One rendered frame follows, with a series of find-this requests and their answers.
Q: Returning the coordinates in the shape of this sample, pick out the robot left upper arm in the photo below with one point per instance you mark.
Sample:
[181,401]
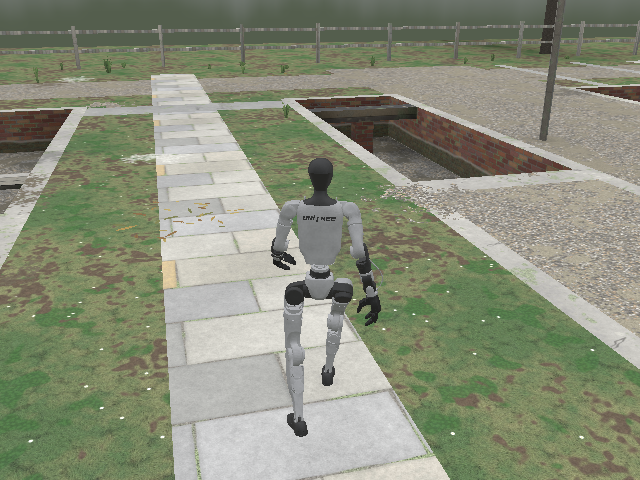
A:
[288,212]

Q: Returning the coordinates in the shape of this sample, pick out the robot right foot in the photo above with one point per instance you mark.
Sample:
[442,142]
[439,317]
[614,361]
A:
[327,378]

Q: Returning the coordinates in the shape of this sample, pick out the robot left forearm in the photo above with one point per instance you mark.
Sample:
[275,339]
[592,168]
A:
[277,255]

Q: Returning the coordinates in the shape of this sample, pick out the robot left hand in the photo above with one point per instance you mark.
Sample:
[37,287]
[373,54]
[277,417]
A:
[287,258]

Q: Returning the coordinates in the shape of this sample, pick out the robot right forearm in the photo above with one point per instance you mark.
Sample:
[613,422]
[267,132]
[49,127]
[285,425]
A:
[366,274]

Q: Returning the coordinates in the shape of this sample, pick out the robot right hand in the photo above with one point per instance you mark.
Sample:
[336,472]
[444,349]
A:
[375,308]

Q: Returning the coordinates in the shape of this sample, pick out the robot right upper arm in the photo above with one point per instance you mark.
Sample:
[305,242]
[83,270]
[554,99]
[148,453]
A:
[352,213]

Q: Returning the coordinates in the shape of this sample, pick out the robot left foot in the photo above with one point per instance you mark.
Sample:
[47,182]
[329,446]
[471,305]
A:
[300,428]

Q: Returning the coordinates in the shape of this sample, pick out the robot foot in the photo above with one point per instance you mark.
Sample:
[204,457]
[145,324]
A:
[327,378]
[300,428]

